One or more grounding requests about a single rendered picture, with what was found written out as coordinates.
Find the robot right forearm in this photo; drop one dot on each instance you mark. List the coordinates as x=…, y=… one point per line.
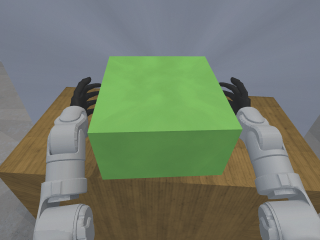
x=275, y=177

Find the robot left forearm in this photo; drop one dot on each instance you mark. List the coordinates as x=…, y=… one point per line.
x=65, y=160

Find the left robot upper arm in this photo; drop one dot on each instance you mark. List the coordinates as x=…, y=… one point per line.
x=68, y=222

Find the carton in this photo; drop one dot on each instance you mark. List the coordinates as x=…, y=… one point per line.
x=161, y=116

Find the pedestal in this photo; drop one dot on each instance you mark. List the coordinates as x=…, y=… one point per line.
x=205, y=207

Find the right robot upper arm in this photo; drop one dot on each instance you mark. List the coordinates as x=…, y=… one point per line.
x=288, y=220

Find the right robot hand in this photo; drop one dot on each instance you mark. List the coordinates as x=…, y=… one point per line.
x=239, y=96

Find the left robot hand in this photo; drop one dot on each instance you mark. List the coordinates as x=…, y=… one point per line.
x=80, y=95

